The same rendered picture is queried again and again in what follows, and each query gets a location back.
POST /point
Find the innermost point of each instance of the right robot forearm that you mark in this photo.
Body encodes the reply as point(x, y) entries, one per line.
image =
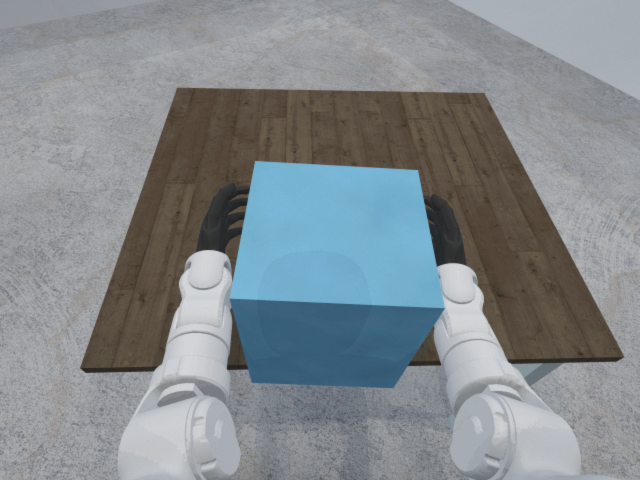
point(470, 354)

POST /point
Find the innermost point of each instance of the right robot upper arm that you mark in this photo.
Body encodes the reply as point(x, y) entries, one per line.
point(499, 438)

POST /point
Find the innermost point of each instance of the left robot hand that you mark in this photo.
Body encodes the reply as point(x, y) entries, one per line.
point(214, 233)

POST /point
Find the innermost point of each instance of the table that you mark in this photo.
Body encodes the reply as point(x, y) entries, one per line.
point(535, 299)

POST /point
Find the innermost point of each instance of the carton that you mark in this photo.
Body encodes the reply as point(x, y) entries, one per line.
point(336, 282)

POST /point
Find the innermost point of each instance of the right robot hand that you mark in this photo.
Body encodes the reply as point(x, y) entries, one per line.
point(447, 240)

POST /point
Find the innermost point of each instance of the left robot forearm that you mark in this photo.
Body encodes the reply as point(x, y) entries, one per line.
point(198, 345)

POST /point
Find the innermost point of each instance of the left robot upper arm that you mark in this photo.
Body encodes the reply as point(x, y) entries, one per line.
point(193, 439)

